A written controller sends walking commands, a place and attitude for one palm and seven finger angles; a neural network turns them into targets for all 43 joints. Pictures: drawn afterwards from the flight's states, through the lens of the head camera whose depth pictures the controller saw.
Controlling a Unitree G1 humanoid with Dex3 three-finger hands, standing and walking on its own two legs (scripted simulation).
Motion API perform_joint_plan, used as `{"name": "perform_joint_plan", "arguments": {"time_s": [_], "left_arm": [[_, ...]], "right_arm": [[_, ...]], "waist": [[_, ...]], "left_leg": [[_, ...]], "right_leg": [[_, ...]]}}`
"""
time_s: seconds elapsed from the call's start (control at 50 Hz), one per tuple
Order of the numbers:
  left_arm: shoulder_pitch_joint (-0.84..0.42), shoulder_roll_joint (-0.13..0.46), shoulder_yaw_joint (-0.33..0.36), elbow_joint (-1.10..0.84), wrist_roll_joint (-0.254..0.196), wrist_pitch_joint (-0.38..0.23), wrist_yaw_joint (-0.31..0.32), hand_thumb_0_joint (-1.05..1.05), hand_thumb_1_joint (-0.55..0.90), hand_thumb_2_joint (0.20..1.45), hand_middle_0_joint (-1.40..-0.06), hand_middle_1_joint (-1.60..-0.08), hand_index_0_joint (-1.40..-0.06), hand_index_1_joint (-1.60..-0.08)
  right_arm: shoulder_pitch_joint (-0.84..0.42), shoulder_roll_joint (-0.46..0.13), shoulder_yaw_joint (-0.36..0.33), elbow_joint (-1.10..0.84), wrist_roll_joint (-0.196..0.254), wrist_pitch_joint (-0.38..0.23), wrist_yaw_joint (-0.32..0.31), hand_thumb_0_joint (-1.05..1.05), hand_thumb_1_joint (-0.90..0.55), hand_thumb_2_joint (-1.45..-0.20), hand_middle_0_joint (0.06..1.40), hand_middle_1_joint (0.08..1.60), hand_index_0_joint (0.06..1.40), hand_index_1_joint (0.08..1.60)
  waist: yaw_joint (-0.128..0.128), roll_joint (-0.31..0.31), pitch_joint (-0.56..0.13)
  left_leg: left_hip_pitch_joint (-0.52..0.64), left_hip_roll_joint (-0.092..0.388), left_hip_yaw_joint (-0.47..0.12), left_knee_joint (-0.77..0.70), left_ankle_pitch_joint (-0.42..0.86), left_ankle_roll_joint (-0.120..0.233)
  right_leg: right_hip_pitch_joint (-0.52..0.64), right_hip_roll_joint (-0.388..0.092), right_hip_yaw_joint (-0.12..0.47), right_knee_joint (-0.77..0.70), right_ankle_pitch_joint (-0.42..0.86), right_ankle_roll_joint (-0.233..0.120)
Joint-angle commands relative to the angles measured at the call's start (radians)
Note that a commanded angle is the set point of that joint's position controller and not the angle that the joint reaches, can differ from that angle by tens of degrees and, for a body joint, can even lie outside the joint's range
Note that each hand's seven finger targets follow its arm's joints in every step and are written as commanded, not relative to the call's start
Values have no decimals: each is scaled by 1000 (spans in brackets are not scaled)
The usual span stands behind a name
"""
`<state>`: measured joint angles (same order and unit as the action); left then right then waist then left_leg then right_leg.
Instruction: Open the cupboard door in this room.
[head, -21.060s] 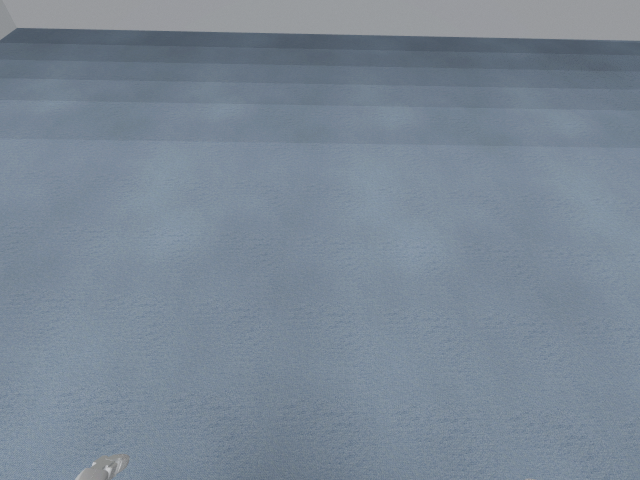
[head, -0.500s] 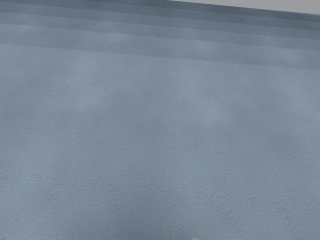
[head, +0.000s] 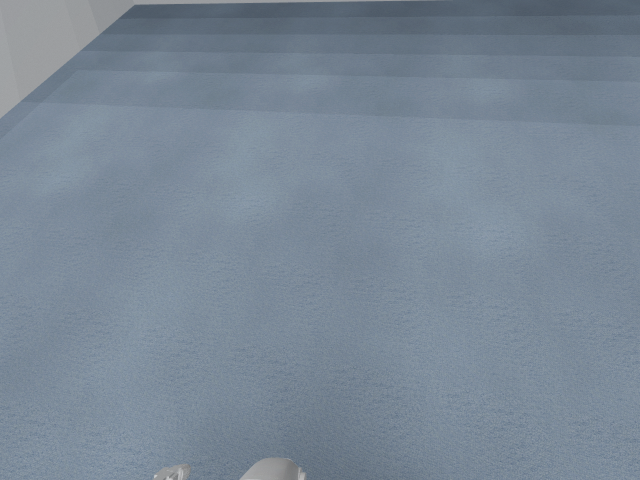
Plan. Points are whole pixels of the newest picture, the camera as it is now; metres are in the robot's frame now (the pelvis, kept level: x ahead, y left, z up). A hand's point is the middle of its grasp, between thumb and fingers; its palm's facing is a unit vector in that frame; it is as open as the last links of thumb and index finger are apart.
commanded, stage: turn or walk to find it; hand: left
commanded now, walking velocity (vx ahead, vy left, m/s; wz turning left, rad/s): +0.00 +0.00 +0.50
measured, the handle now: out of the picture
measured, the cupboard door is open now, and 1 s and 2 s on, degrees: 0 0 0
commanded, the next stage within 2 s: none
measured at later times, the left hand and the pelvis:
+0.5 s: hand out of the picture -0.03 +0.27 -0.18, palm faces +0.31 -0.92 -0.24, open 7.4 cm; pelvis -0.02 +0.05 +0.00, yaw +15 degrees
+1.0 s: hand out of the picture -0.01 +0.20 -0.13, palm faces +0.48 -0.82 -0.30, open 7.4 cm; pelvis -0.01 -0.02 +0.00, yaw +30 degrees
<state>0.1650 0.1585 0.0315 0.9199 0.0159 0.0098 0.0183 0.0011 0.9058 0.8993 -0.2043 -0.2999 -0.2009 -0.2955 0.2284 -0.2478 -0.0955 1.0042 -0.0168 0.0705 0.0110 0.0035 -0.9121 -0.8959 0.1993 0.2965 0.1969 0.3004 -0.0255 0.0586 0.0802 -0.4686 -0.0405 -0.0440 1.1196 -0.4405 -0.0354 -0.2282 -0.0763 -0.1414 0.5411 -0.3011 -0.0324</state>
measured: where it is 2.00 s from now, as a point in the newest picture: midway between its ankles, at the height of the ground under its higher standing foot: outside the picture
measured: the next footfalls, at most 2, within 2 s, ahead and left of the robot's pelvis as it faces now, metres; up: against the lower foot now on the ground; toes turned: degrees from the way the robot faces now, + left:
left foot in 0.34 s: +0.00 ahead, +0.15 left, +0.00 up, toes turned +17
right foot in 0.84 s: +0.08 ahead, -0.07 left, +0.00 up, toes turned +22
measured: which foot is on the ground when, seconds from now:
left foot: up 0.00-0.32, down 0.34-0.84, up 0.86-1.00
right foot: down 0.00-0.34, up 0.36-0.82, down 0.84-1.00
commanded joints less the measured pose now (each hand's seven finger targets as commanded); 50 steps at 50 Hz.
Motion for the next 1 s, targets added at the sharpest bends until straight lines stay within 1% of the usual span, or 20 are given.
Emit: {"name": "perform_joint_plan", "arguments": {"time_s": [0.0,0.2,0.28,0.3,0.32,0.34,0.36,0.4,0.44,0.48,0.66,0.74,0.78,0.8,0.82,0.84,0.86,0.88,0.92,0.98], "left_arm": [[20,185,46,-65,1,-27,16,0,900,900,-200,-300,-200,-300],[111,257,72,-22,16,-13,11,0,900,900,-200,-300,-200,-300],[91,264,76,-15,6,-2,6,0,900,900,-200,-300,-200,-300],[90,241,73,-22,-3,4,4,0,900,900,-200,-300,-200,-300],[81,176,61,-52,-8,9,-2,0,900,900,-200,-300,-200,-300],[18,143,41,-84,-2,19,2,0,900,900,-200,-300,-200,-300],[-10,165,44,-82,1,27,4,0,900,900,-200,-300,-200,-300],[-34,172,55,-58,-1,33,-2,0,900,900,-200,-300,-200,-300],[11,171,57,-32,2,27,-12,0,900,900,-200,-300,-200,-300],[26,169,55,-25,1,24,-12,0,900,900,-200,-300,-200,-300],[-75,149,41,-83,-7,19,0,0,900,900,-200,-300,-200,-300],[-22,146,40,-77,-14,11,2,0,900,900,-200,-300,-200,-300],[44,160,46,-59,-16,1,4,0,900,900,-200,-300,-200,-300],[84,200,54,-52,-9,-9,9,0,900,900,-200,-300,-200,-300],[116,293,71,-52,8,-19,18,0,900,900,-200,-300,-200,-300],[109,315,72,-64,6,-15,18,0,900,900,-200,-300,-200,-300],[56,273,70,-79,1,-16,20,0,900,900,-200,-300,-200,-300],[-16,242,67,-96,-1,-16,22,0,900,900,-200,-300,-200,-300],[-75,192,50,-110,-3,-13,19,0,900,900,-200,-300,-200,-300],[1,181,45,-93,-2,-27,14,0,900,900,-200,-300,-200,-300]], "right_arm": [[10,-57,-9,-62,-5,-12,6,0,-900,-900,200,300,200,300],[-109,-30,19,-105,7,-29,7,0,-900,-900,200,300,200,300],[-40,-56,16,-95,5,-47,5,0,-900,-900,200,300,200,300],[3,-100,5,-88,4,-56,5,0,-900,-900,200,300,200,300],[53,-199,-19,-91,-2,-64,1,0,-900,-900,200,300,200,300],[104,-258,-31,-73,0,-55,-7,0,-900,-900,200,300,200,300],[98,-235,-23,-62,-3,-54,-14,0,-900,-900,200,300,200,300],[-12,-185,-9,-93,-7,-55,-29,0,-900,-900,200,300,200,300],[-61,-154,5,-109,-7,-62,-30,0,-900,-900,200,300,200,300],[-39,-153,4,-113,-2,-69,-29,0,-900,-900,200,300,200,300],[26,-161,-14,-109,-9,-59,-24,0,-900,-900,200,300,200,300],[-17,-158,-19,-120,-11,-50,-22,0,-900,-900,200,300,200,300],[-38,-148,-19,-128,-4,-48,-20,0,-900,-900,200,300,200,300],[-33,-113,-17,-132,4,-49,-16,0,-900,-900,200,300,200,300],[-21,-49,-8,-147,12,-50,-10,0,-900,-900,200,300,200,300],[-49,-77,-16,-163,3,-44,-13,0,-900,-900,200,300,200,300],[-30,-102,-25,-142,-3,-30,-10,0,-900,-900,200,300,200,300],[-10,-93,-28,-119,-7,-17,-4,0,-900,-900,200,300,200,300],[28,-75,-25,-87,-11,-10,6,0,-900,-900,200,300,200,300],[42,-62,-16,-73,-7,-10,10,0,-900,-900,200,300,200,300]], "waist": [[16,-233,-54],[76,-267,-84],[29,-222,-140],[-1,-105,-164],[-28,197,-174],[-55,253,-157],[-54,163,-148],[-19,178,-72],[17,110,-79],[17,61,-115],[-17,79,-117],[11,113,-127],[49,71,-140],[67,-21,-160],[81,-303,-182],[85,-328,-137],[58,-248,-104],[27,-265,-42],[-11,-202,-5],[9,-235,-48]], "left_leg": [[-97,67,-4,123,82,-31],[28,80,116,-304,-18,-29],[234,65,153,-604,186,-7],[372,111,81,-704,321,14],[504,345,-244,-762,600,105],[466,461,-335,-783,801,203],[418,454,-292,-784,696,232],[335,352,-243,-799,571,209],[340,289,-172,-791,592,177],[385,267,-148,-778,662,173],[390,271,-273,-745,693,215],[272,232,-313,-708,666,194],[164,185,-306,-655,552,149],[55,126,-266,-585,387,98],[-107,-11,-95,-368,51,22],[-119,-30,-40,-159,-166,4],[-82,7,-80,-12,-108,11],[-86,26,-81,61,-59,8],[-86,50,-43,119,38,-6],[-105,51,-14,127,104,-32]], "right_leg": [[78,-242,123,-229,293,-60],[156,-305,53,-143,448,-105],[98,-280,-23,7,412,-28],[-15,-244,-50,125,290,19],[-262,-104,-83,338,-141,95],[-337,-54,0,484,-390,111],[-325,-70,65,547,-348,96],[-350,-66,107,594,-216,100],[-336,-51,110,606,-119,108],[-333,-38,113,599,-86,119],[-277,2,128,368,-154,128],[-94,45,108,135,-108,108],[77,45,95,-66,63,100],[217,-32,159,-182,124,85],[324,-286,407,-255,167,2],[179,-429,502,-267,255,-107],[54,-392,438,-287,128,-129],[-28,-345,392,-317,7,-110],[-39,-260,248,-281,72,-66],[66,-221,142,-244,235,-47]]}}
